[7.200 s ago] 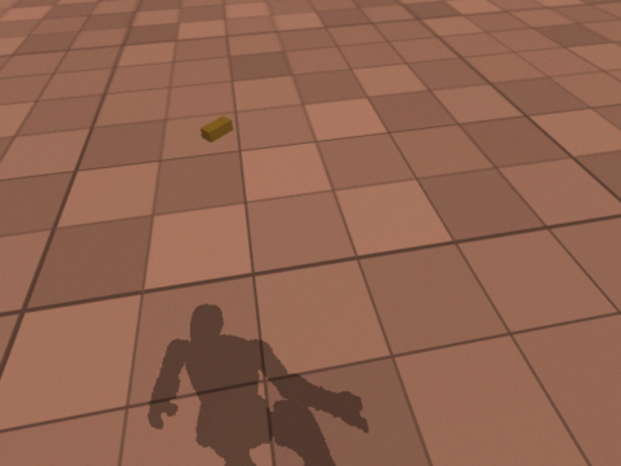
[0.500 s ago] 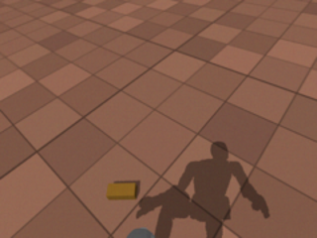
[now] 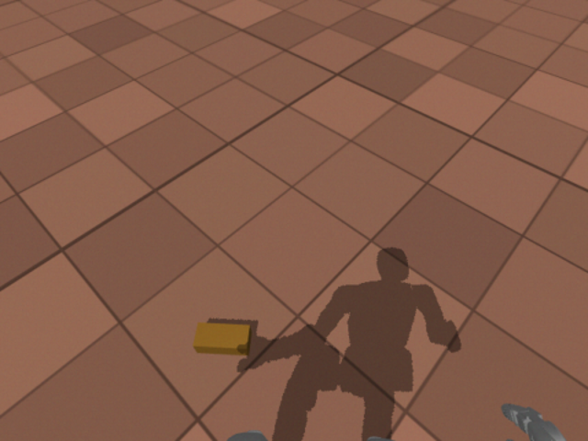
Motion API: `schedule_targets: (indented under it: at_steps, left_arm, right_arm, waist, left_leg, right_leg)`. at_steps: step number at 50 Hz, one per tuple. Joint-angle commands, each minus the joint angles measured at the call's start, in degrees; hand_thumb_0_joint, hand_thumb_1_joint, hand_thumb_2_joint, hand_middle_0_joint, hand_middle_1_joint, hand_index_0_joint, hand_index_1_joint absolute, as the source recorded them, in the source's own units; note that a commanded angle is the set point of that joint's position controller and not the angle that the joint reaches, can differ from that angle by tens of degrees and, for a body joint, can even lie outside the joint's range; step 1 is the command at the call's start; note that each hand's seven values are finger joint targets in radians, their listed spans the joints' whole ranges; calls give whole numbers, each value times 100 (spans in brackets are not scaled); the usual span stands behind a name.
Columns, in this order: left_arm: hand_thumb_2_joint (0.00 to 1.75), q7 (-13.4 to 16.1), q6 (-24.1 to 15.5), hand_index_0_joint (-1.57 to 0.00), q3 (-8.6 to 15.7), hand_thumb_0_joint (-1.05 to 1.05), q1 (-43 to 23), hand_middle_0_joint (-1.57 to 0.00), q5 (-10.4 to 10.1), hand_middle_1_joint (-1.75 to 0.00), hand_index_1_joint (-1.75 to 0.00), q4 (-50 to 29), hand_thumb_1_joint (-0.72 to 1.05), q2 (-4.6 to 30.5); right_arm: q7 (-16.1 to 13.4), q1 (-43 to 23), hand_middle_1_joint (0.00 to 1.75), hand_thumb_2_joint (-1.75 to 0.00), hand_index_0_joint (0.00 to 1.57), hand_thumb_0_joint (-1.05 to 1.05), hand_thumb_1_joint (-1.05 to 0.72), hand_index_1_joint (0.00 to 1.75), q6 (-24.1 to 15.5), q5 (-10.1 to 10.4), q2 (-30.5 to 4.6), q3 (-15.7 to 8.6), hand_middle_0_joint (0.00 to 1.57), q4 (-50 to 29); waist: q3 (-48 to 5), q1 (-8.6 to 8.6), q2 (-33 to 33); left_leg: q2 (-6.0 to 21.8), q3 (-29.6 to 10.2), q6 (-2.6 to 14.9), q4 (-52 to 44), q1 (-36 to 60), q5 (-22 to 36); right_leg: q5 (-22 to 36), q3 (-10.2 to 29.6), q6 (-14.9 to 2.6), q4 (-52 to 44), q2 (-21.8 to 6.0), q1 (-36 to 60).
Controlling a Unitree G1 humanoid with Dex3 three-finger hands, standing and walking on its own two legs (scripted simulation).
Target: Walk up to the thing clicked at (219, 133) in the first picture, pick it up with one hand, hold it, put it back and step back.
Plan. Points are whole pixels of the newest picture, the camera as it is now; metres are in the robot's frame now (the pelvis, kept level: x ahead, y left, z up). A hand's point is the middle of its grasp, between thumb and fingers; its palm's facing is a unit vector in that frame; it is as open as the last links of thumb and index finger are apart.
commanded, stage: walk up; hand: left
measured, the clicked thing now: (223, 339) +0.51 +0.27 -0.71
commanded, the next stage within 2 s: stand in 1.68 s
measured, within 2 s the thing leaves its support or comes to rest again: neither
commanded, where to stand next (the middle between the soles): +0.09 +0.04 m, yaw -1 degrees
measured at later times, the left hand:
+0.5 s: hand out of the picture +0.09 +0.29 -0.14, palm faces -0.05 -0.93 -0.36, open 7.4 cm
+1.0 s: hand out of the picture +0.10 +0.25 -0.12, palm faces -0.04 -0.93 -0.36, open 7.4 cm
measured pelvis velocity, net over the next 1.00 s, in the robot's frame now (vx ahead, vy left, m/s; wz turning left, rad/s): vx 0.01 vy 0.00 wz -0.03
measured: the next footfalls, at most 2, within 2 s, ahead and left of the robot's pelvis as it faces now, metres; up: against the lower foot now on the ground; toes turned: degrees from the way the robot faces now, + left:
none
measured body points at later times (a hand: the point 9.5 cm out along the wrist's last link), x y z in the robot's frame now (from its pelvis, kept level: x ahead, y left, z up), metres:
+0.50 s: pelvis +0.01 +0.03 +0.02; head +0.02 +0.04 +0.47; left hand +0.09 +0.34 -0.11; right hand +0.07 -0.27 -0.10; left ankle +0.02 +0.13 -0.71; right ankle +0.03 -0.14 -0.71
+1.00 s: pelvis +0.01 +0.00 +0.04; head +0.02 -0.01 +0.49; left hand +0.10 +0.30 -0.09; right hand +0.11 -0.30 -0.10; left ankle +0.02 +0.13 -0.71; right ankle +0.03 -0.14 -0.71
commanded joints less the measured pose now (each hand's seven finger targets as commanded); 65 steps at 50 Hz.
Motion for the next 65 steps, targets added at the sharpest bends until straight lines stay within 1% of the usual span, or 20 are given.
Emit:
schedule_targets:
  at_steps: [1, 2, 3, 4, 5, 7, 9, 10, 11, 14, 15, 17, 21, 25, 35, 44, 52, 55, 61, 65]
  left_arm:
    - [90, 120, -183, -20, 395, 0, 580, -20, 144, -30, -30, 33, 90, 1310]
    - [90, 117, -217, -20, 424, 0, 297, -20, 203, -30, -30, -56, 90, 1579]
    - [90, 94, -170, -20, 456, 0, -274, -20, 167, -30, -30, -124, 90, 1918]
    - [90, 62, -164, -20, 462, 0, -673, -20, 183, -30, -30, -248, 90, 1875]
    - [90, 30, -132, -20, 399, 0, -819, -20, 178, -30, -30, -251, 90, 1650]
    - [90, -13, -102, -20, 269, 0, -866, -20, 168, -30, -30, -195, 90, 1347]
    - [90, -73, -73, -20, 180, 0, -685, -20, 78, -30, -30, -92, 90, 990]
    - [90, -109, -40, -20, 161, 0, -412, -20, 46, -30, -30, -12, 90, 930]
    - [90, -108, -12, -20, 187, 0, -330, -20, 42, -30, -30, 161, 90, 1026]
    - [90, -159, -48, -20, 182, 0, -615, -20, 52, -30, -30, 281, 90, 1050]
    - [90, -159, -47, -20, 160, 0, -570, -20, 21, -30, -30, 295, 90, 1056]
    - [90, -163, -22, -20, 105, 0, -592, -20, -16, -30, -30, 400, 90, 988]
    - [90, -158, -16, -20, 80, 0, -760, -20, -28, -30, -30, 567, 90, 990]
    - [90, -163, 13, -20, 38, 0, -893, -20, -34, -30, -30, 743, 90, 962]
    - [90, -175, 12, -20, 26, 0, -992, -20, 35, -30, -30, 1000, 90, 903]
    - [90, -189, -8, -20, 84, 0, -1098, -20, 78, -30, -30, 1008, 90, 885]
    - [90, -193, 5, -20, 137, 0, -1057, -20, 101, -30, -30, 1011, 90, 862]
    - [90, -190, -2, -20, 153, 0, -1103, -20, 112, -30, -30, 978, 90, 852]
    - [90, -186, 37, -20, 163, 0, -1103, -20, 94, -30, -30, 952, 90, 818]
    - [90, -188, 50, -20, 163, 0, -1070, -20, 106, -30, -30, 932, 90, 807]
  right_arm:
    - [-50, -265, 30, -90, 20, 0, -90, 30, -66, 111, -1009, -204, 20, -366]
    - [-40, -215, 30, -90, 20, 0, -90, 30, -53, 124, -818, -138, 20, -341]
    - [-95, -161, 30, -90, 20, 0, -90, 30, -2, 78, -1111, -255, 20, -203]
    - [-92, 89, 30, -90, 20, 0, -90, 30, 7, 36, -1251, -330, 20, -46]
    - [-50, 204, 30, -90, 20, 0, -90, 30, -17, 32, -1310, -354, 20, 81]
    - [5, 348, 30, -90, 20, 0, -90, 30, -117, 53, -1204, -354, 20, 275]
    - [-34, 168, 30, -90, 20, 0, -90, 30, -225, -12, -1297, -306, 20, 302]
    - [-47, -152, 30, -90, 20, 0, -90, 30, -268, -26, -1408, -264, 20, 230]
    - [-46, -343, 30, -90, 20, 0, -90, 30, -272, -1, -1492, -250, 20, 270]
    - [-38, -419, 30, -90, 20, 0, -90, 30, -273, -9, -1224, -129, 20, 421]
    - [-48, -422, 30, -90, 20, 0, -90, 30, -287, -31, -1277, -129, 20, 471]
    - [-52, -415, 30, -90, 20, 0, -90, 30, -306, -40, -1291, -117, 20, 583]
    - [-74, -340, 30, -90, 20, 0, -90, 30, -337, 0, -1209, -85, 20, 741]
    - [-92, -354, 30, -90, 20, 0, -90, 30, -327, 40, -1139, -88, 20, 884]
    - [-82, -558, 30, -90, 20, 0, -90, 30, -276, 59, -1080, -119, 20, 1048]
    - [-53, -598, 30, -90, 20, 0, -90, 30, -235, 30, -1017, -112, 20, 1097]
    - [-39, -510, 30, -90, 20, 0, -90, 30, -234, 19, -981, -115, 20, 1130]
    - [-50, -406, 30, -90, 20, 0, -90, 30, -242, 17, -985, -121, 20, 1151]
    - [-62, -325, 30, -90, 20, 0, -90, 30, -246, 10, -974, -107, 20, 1187]
    - [-74, -260, 30, -90, 20, 0, -90, 30, -265, 8, -1023, -117, 20, 1189]
  waist:
    - [-816, 223, 101]
    - [-624, 97, -458]
    - [-496, -28, -832]
    - [-393, -204, -831]
    - [-268, -318, -684]
    - [-443, -408, -563]
    - [-722, -149, 129]
    - [-797, 75, 200]
    - [-704, 137, 131]
    - [-618, 69, 87]
    - [-709, 57, 316]
    - [-731, 57, 615]
    - [-911, 31, 421]
    - [-933, -16, 255]
    - [-894, -68, -9]
    - [-871, -79, -168]
    - [-838, -64, -174]
    - [-989, -94, -189]
    - [-746, -77, -121]
    - [-907, -91, -37]
  left_leg:
    - [622, -757, 358, -167, -400, 1455]
    - [149, -488, 63, 224, -721, 476]
    - [118, -324, 50, 883, -204, -1279]
    - [325, -424, 17, 977, 248, -1112]
    - [318, -398, 27, 565, 606, -910]
    - [232, -332, 129, -695, 1002, 33]
    - [881, -1468, 361, -1928, 843, 328]
    - [1214, -1874, 576, -2058, 711, -10]
    - [1310, -1860, 675, -2120, 82, -606]
    - [717, -1058, 176, -2161, -132, -632]
    - [685, -982, 143, -2153, 201, -426]
    - [783, -1096, 171, -2351, 357, -275]
    - [789, -828, 162, -2269, 825, 1239]
    - [758, -682, 74, -2394, 1105, 1578]
    - [680, -361, 3, -2575, 1636, 1538]
    - [636, -291, -80, -2702, 1853, 1357]
    - [654, -305, -84, -2761, 1846, 1205]
    - [670, -278, -88, -2752, 1860, 1351]
    - [655, -311, -82, -2788, 1647, 1195]
    - [708, -316, -61, -2804, 1719, 1316]
  right_leg:
    - [1343, 996, -281, -1578, -388, 1156]
    - [751, 2361, -699, -2268, -1352, 953]
    - [413, 2862, -1411, -2528, -2179, -51]
    - [129, 2781, -1498, -2422, -2128, -477]
    - [-171, 2233, -1222, -2300, -1726, -878]
    - [308, 1085, -536, -1703, -913, -641]
    - [746, 437, -110, -675, -171, -100]
    - [314, 265, -29, -647, 77, 5]
    - [-26, 286, -67, -815, 76, 531]
    - [402, 670, -224, -1455, -221, 1035]
    - [669, 658, -243, -1449, -242, 853]
    - [803, 457, -181, -1462, -133, 880]
    - [1577, 464, -86, -1744, -239, 1143]
    - [1850, 502, -49, -1957, -321, 1257]
    - [2162, 626, 4, -2494, -490, 1188]
    - [1870, 773, 5, -2837, -570, 1067]
    - [1527, 778, -1, -2955, -522, 1053]
    - [1872, 768, -24, -2859, -548, 1244]
    - [1564, 776, -33, -2884, -470, 1177]
    - [1847, 720, -47, -2771, -448, 1293]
